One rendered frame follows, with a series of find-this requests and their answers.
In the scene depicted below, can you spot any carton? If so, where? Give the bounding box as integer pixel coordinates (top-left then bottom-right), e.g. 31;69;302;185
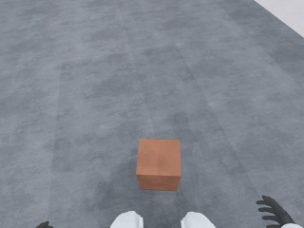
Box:
136;139;181;192

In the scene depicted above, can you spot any right robot thigh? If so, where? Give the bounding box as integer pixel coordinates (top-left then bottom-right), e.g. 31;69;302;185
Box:
180;212;216;228

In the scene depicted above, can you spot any left robot thigh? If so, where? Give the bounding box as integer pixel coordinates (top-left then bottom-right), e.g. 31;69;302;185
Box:
110;212;143;228

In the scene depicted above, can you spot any robot thigh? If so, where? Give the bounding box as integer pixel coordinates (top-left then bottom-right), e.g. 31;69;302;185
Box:
110;212;143;228
180;212;216;228

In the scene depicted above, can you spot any right robot hand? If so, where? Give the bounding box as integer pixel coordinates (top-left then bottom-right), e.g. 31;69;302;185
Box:
256;195;295;228

